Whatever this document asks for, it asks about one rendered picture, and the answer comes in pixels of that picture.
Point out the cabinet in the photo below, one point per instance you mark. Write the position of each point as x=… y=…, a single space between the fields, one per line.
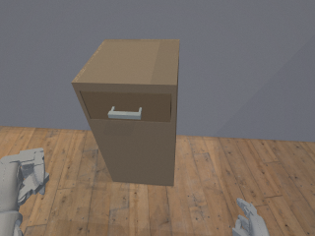
x=137 y=152

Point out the robot left hand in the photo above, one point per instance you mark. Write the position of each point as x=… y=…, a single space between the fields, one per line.
x=25 y=168

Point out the drawer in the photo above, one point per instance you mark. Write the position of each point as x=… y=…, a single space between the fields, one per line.
x=156 y=107

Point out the handle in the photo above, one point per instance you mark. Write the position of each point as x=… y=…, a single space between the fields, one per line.
x=125 y=114

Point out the robot left forearm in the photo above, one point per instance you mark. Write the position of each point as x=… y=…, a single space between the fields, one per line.
x=10 y=222

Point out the robot right hand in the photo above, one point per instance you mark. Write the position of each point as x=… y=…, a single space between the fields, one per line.
x=255 y=225

